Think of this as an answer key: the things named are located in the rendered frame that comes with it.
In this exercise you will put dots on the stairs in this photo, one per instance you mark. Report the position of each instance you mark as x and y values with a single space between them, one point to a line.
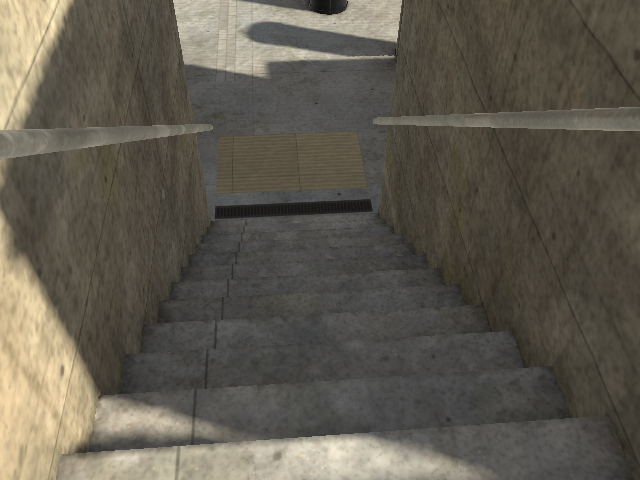
323 348

